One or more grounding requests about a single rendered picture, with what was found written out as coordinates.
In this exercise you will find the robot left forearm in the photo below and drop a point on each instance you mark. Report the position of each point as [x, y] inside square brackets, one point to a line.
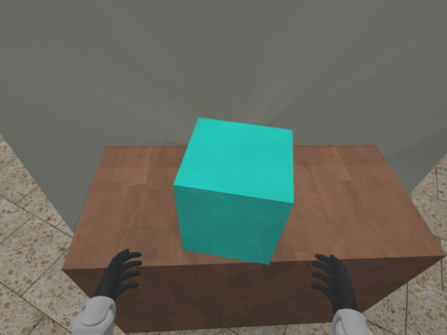
[97, 317]

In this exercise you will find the right robot hand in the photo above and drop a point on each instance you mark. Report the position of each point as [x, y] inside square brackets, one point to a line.
[340, 291]

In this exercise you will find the left robot hand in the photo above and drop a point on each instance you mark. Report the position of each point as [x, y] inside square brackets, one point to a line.
[109, 285]

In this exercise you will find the robot right forearm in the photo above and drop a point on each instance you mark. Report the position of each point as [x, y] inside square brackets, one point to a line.
[350, 322]

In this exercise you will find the carton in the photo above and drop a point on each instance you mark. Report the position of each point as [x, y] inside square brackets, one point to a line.
[234, 189]

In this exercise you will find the pedestal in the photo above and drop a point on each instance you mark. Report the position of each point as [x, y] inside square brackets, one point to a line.
[347, 203]

